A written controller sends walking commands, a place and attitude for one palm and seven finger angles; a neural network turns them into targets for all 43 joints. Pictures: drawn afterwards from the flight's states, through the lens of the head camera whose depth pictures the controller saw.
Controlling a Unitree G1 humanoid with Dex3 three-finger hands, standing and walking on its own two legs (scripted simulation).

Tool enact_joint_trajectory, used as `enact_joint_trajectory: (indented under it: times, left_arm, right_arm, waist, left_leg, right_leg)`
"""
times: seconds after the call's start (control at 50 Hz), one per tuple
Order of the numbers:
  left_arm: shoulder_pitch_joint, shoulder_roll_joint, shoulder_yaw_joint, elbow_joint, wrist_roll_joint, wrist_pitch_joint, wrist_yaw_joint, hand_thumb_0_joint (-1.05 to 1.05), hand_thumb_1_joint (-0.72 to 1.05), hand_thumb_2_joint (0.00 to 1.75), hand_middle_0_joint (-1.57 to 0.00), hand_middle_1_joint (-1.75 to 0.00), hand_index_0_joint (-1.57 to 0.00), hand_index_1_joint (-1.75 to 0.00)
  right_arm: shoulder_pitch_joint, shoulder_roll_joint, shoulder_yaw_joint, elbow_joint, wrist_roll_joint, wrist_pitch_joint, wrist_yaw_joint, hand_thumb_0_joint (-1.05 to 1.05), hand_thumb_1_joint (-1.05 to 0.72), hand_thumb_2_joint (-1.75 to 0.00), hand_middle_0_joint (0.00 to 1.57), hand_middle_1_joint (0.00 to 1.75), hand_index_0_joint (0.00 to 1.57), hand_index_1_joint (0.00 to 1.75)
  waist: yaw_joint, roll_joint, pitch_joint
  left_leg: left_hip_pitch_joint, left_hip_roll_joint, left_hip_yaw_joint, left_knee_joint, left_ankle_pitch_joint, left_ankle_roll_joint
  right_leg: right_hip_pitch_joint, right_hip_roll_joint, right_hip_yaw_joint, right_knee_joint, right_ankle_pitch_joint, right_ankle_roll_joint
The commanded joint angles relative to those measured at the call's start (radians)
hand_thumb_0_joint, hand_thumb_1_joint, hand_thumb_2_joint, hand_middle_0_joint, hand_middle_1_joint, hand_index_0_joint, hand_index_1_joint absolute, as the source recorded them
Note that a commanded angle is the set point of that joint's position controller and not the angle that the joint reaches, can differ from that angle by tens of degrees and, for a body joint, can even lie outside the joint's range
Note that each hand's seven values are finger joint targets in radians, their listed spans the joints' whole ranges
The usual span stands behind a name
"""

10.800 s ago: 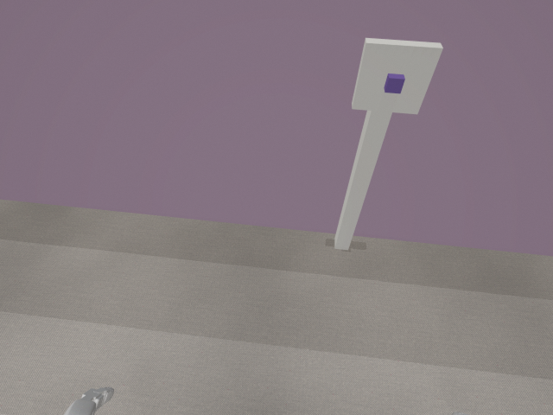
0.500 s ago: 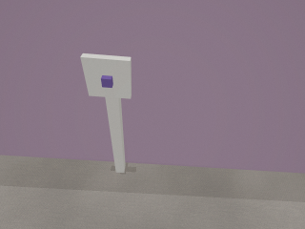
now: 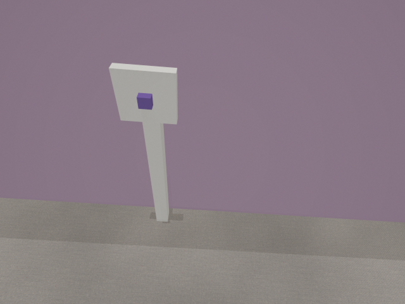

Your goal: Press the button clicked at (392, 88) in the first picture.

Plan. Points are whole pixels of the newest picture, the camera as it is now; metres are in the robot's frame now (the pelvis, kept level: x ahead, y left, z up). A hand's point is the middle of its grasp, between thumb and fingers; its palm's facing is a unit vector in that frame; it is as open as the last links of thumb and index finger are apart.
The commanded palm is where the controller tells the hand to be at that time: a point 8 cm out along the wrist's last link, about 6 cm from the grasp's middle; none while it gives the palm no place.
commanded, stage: shuffle to correct the standing spot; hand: left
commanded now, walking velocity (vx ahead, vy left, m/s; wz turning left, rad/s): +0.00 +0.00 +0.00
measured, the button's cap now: (145, 100) +0.63 +0.21 +0.05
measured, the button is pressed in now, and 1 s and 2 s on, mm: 0 0 0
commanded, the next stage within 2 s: come to a stop and stand still in 0.82 s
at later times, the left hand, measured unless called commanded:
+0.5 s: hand out of the picture +0.07 +0.20 -0.16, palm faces +0.01 -0.99 -0.16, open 7.3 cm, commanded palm none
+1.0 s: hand (143, 275) +0.22 +0.15 -0.16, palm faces +0.09 -0.98 -0.20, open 7.1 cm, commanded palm none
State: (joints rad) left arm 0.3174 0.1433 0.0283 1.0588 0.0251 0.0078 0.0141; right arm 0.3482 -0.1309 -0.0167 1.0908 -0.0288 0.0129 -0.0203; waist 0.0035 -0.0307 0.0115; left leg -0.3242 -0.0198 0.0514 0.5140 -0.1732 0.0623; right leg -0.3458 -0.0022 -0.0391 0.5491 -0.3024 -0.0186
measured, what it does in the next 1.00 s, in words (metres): walks ahead: left foot, then right foot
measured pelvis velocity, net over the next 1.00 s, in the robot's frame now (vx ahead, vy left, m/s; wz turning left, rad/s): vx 0.15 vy -0.04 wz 0.04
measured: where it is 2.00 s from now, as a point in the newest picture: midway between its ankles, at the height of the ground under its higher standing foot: outside the picture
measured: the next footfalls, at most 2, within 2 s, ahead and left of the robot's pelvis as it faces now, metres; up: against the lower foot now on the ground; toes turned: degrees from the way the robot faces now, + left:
left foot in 0.30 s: +0.04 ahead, +0.09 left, +0.00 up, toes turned +2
right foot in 0.76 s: +0.16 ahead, -0.13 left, +0.00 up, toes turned -8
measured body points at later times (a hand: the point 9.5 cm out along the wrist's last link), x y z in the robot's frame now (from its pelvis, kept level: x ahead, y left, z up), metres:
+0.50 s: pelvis +0.03 +0.02 +0.01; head +0.03 +0.04 +0.46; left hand +0.07 +0.25 -0.15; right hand -0.05 -0.18 -0.14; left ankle +0.00 +0.09 -0.73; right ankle +0.05 -0.11 -0.65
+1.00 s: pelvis +0.15 -0.04 +0.01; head +0.17 -0.03 +0.46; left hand +0.22 +0.20 -0.14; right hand +0.16 -0.27 -0.15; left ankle +0.17 +0.09 -0.67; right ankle +0.12 -0.12 -0.73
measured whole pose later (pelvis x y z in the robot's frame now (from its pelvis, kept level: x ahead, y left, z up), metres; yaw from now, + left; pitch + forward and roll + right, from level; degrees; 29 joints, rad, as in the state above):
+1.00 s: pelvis +0.15 -0.04 +0.01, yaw +2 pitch +1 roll +0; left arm 0.21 0.16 0.06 0.98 0.02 -0.07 0.03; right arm 0.29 -0.16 -0.06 1.05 -0.03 0.00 0.00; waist -0.02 0.00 0.03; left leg -0.53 0.07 0.06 0.99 -0.31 -0.01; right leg -0.17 -0.02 -0.18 0.43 -0.27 -0.04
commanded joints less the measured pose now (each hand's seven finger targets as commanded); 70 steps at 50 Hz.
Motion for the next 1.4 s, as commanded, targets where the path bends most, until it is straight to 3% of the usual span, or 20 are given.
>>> enact_joint_trajectory:
  times: [0.0,0.14,0.2,0.24,0.28,0.3,0.42,0.64,0.7,0.74,0.76,0.78,0.84,0.9,1.06,1.1,1.12,1.14,1.26,1.38]
  left_arm:
    - [0.152,0.034,0.003,0.002,0.005,-0.004,0.004,0.0,0.9,0.9,-0.2,-0.3,-0.2,-0.3]
    - [0.063,0.131,0.038,-0.038,0.001,-0.013,0.016,0.0,0.9,0.9,-0.2,-0.3,-0.2,-0.3]
    - [-0.101,0.135,0.052,-0.085,0.003,-0.02,0.022,0.0,0.9,0.9,-0.2,-0.3,-0.2,-0.3]
    - [-0.03,0.117,0.043,-0.075,0.003,-0.015,0.01,0.0,0.9,0.9,-0.2,-0.3,-0.2,-0.3]
    - [0.01,0.04,0.033,-0.093,0.0,-0.02,-0.005,0.0,0.9,0.9,-0.2,-0.3,-0.2,-0.3]
    - [-0.026,0.039,0.035,-0.112,0.007,-0.026,-0.008,0.0,0.9,0.9,-0.2,-0.3,-0.2,-0.3]
    - [-0.056,0.041,0.032,-0.086,0.012,-0.03,-0.034,0.0,0.9,0.9,-0.2,-0.3,-0.2,-0.3]
    - [-0.246,0.029,0.008,-0.152,-0.001,-0.046,-0.033,0.0,0.9,0.9,-0.2,-0.3,-0.2,-0.3]
    - [-0.098,0.062,0.024,-0.102,-0.002,-0.062,-0.026,0.0,0.9,0.9,-0.2,-0.3,-0.2,-0.3]
    - [0.152,0.196,0.06,-0.026,0.001,-0.077,-0.003,0.0,0.9,0.9,-0.2,-0.3,-0.2,-0.3]
    - [0.218,0.249,0.061,-0.016,-0.009,-0.07,-0.001,0.0,0.9,0.9,-0.2,-0.3,-0.2,-0.3]
    - [0.179,0.222,0.058,-0.023,-0.011,-0.065,0.007,0.0,0.9,0.9,-0.2,-0.3,-0.2,-0.3]
    - [-0.005,0.107,0.033,-0.065,-0.007,-0.073,0.008,0.0,0.9,0.9,-0.2,-0.3,-0.2,-0.3]
    - [-0.029,0.058,0.032,-0.082,0.006,-0.089,0.012,0.0,0.9,0.9,-0.2,-0.3,-0.2,-0.3]
    - [-0.013,0.174,0.039,-0.088,-0.002,-0.036,0.026,0.0,0.9,0.9,-0.2,-0.3,-0.2,-0.3]
    - [-0.002,0.148,0.032,-0.102,-0.009,-0.023,0.028,0.0,0.9,0.9,-0.2,-0.3,-0.2,-0.3]
    - [0.039,0.104,0.023,-0.108,-0.022,-0.014,0.032,0.0,0.9,0.9,-0.2,-0.3,-0.2,-0.3]
    - [0.049,0.107,0.02,-0.109,-0.018,-0.008,0.037,0.0,0.9,0.9,-0.2,-0.3,-0.2,-0.3]
    - [0.041,0.109,0.038,-0.081,-0.009,0.034,0.032,0.0,0.9,0.9,-0.2,-0.3,-0.2,-0.3]
    - [0.026,0.08,0.028,-0.104,0.001,0.035,0.017,0.0,0.9,0.9,-0.2,-0.3,-0.2,-0.3]
  right_arm:
    - [-0.069,-0.134,-0.024,-0.079,0.007,-0.025,-0.011,0.0,-0.9,-0.9,0.2,0.3,0.2,0.3]
    - [0.064,-0.059,-0.029,-0.055,-0.007,0.015,0.006,0.0,-0.9,-0.9,0.2,0.3,0.2,0.3]
    - [0.203,-0.037,-0.031,-0.017,-0.001,0.005,0.009,0.0,-0.9,-0.9,0.2,0.3,0.2,0.3]
    - [0.201,-0.025,-0.016,-0.012,-0.001,-0.023,0.01,0.0,-0.9,-0.9,0.2,0.3,0.2,0.3]
    - [0.2,-0.134,-0.039,-0.033,-0.007,-0.046,-0.011,0.0,-0.9,-0.9,0.2,0.3,0.2,0.3]
    - [0.18,-0.152,-0.039,-0.052,-0.003,-0.046,-0.022,0.0,-0.9,-0.9,0.2,0.3,0.2,0.3]
    - [0.109,-0.087,-0.013,-0.058,0.007,-0.095,-0.018,0.0,-0.9,-0.9,0.2,0.3,0.2,0.3]
    - [0.243,-0.104,-0.015,0.008,-0.011,-0.082,-0.017,0.0,-0.9,-0.9,0.2,0.3,0.2,0.3]
    - [0.2,-0.097,-0.016,0.002,0.005,-0.076,-0.014,0.0,-0.9,-0.9,0.2,0.3,0.2,0.3]
    - [0.19,-0.025,-0.005,-0.025,0.026,-0.09,-0.002,0.0,-0.9,-0.9,0.2,0.3,0.2,0.3]
    - [0.148,-0.062,-0.014,-0.055,0.023,-0.079,-0.006,0.0,-0.9,-0.9,0.2,0.3,0.2,0.3]
    - [0.108,-0.079,-0.027,-0.066,0.016,-0.071,-0.003,0.0,-0.9,-0.9,0.2,0.3,0.2,0.3]
    - [0.055,-0.038,-0.033,-0.054,0.008,-0.039,0.019,0.0,-0.9,-0.9,0.2,0.3,0.2,0.3]
    - [0.07,0.005,-0.033,-0.051,0.002,-0.019,0.027,0.0,-0.9,-0.9,0.2,0.3,0.2,0.3]
    - [-0.048,-0.055,-0.025,-0.115,0.017,-0.012,0.008,0.0,-0.9,-0.9,0.2,0.3,0.2,0.3]
    - [0.017,-0.147,-0.048,-0.118,0.01,-0.017,-0.001,0.0,-0.9,-0.9,0.2,0.3,0.2,0.3]
    - [0.041,-0.216,-0.058,-0.129,0.013,-0.018,-0.005,0.0,-0.9,-0.9,0.2,0.3,0.2,0.3]
    - [0.024,-0.235,-0.061,-0.141,0.019,-0.01,-0.01,0.0,-0.9,-0.9,0.2,0.3,0.2,0.3]
    - [-0.194,-0.176,-0.047,-0.202,0.01,-0.001,-0.02,0.0,-0.9,-0.9,0.2,0.3,0.2,0.3]
    - [-0.197,-0.183,-0.068,-0.192,0.001,0.007,-0.008,0.0,-0.9,-0.9,0.2,0.3,0.2,0.3]
  waist:
    - [0.051,0.118,0.038]
    - [-0.039,-0.229,0.082]
    - [-0.132,-0.146,0.008]
    - [-0.081,0.0,0.071]
    - [-0.064,0.34,0.145]
    - [-0.055,0.251,0.174]
    - [0.0,0.045,0.123]
    - [-0.073,0.159,0.044]
    - [0.01,0.1,-0.034]
    - [0.109,-0.195,-0.189]
    - [0.123,-0.221,-0.205]
    - [0.108,-0.102,-0.115]
    - [0.012,-0.08,0.074]
    - [-0.038,-0.064,0.112]
    - [-0.008,-0.082,-0.014]
    - [-0.036,0.05,-0.104]
    - [-0.034,0.238,-0.167]
    - [-0.036,0.221,-0.181]
    - [0.011,0.12,-0.107]
    - [-0.01,0.175,-0.099]
  left_leg:
    - [-0.217,0.18,-0.227,-0.311,-0.478,0.032]
    - [0.041,-0.016,0.014,0.284,-0.21,-0.046]
    - [0.238,0.017,0.024,0.272,-0.184,-0.038]
    - [0.235,0.011,0.017,-0.088,-0.259,-0.03]
    - [0.222,0.312,-0.439,-0.382,-0.51,0.077]
    - [0.158,0.38,-0.486,-0.417,-0.484,0.151]
    - [0.14,0.268,-0.262,-0.386,-0.129,0.142]
    - [0.299,0.263,-0.135,-0.224,0.362,0.128]
    - [0.167,0.201,-0.097,-0.06,0.352,0.068]
    - [-0.242,0.051,0.033,0.309,-0.157,-0.013]
    - [-0.345,0.0,0.012,0.597,-0.479,-0.029]
    - [-0.391,0.041,-0.046,0.708,-0.415,-0.025]
    - [-0.316,0.119,-0.057,0.711,-0.216,-0.039]
    - [-0.216,0.123,-0.017,0.572,-0.127,-0.066]
    - [0.019,0.036,0.063,0.033,0.026,-0.094]
    - [0.288,0.173,-0.027,-0.03,0.588,-0.031]
    - [0.397,0.382,-0.245,-0.041,1.042,0.101]
    - [0.344,0.434,-0.238,-0.077,1.133,0.19]
    - [0.12,0.339,-0.129,-0.151,0.551,0.147]
    - [0.087,0.316,-0.165,-0.224,0.058,0.12]
  right_leg:
    - [0.194,-0.022,0.039,0.007,-0.017,-0.004]
    - [-0.203,-0.249,0.388,-0.448,-0.566,-0.119]
    - [-0.298,-0.207,0.223,-0.379,-0.356,-0.09]
    - [-0.254,-0.111,0.162,-0.158,-0.355,-0.071]
    - [-0.401,0.034,-0.013,0.289,-0.186,-0.023]
    - [-0.419,-0.009,0.042,0.431,-0.138,-0.024]
    - [-0.368,-0.075,0.037,0.583,0.082,-0.004]
    - [-0.185,-0.029,-0.067,0.143,-0.06,-0.02]
    - [0.176,0.003,-0.082,-0.09,0.111,-0.03]
    - [0.685,-0.346,0.29,-0.112,0.334,-0.141]
    - [0.679,-0.477,0.453,-0.175,0.463,-0.236]
    - [0.598,-0.468,0.387,-0.193,0.459,-0.256]
    - [0.2,-0.36,0.223,-0.333,0.144,-0.176]
    - [0.051,-0.3,0.07,-0.362,0.245,-0.151]
    - [0.215,-0.234,-0.008,-0.061,0.739,-0.115]
    - [0.089,-0.154,-0.058,0.123,0.478,-0.029]
    - [-0.04,-0.06,-0.085,0.282,-0.068,0.021]
    - [-0.023,-0.03,-0.002,0.449,-0.361,0.021]
    - [-0.067,-0.034,0.068,0.642,-0.188,0.043]
    - [-0.005,-0.049,0.0,0.328,-0.209,0.036]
